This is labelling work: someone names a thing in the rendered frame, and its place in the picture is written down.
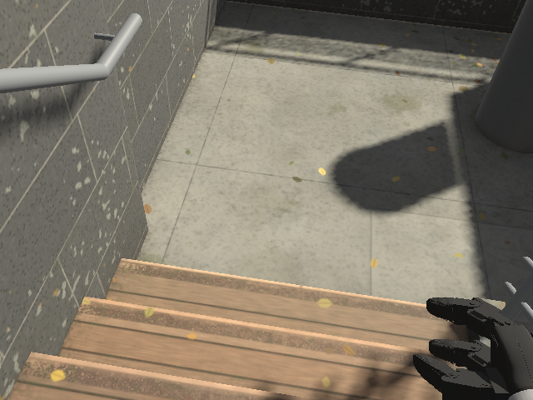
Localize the stairs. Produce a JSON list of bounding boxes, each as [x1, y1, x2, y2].
[[7, 258, 469, 400]]

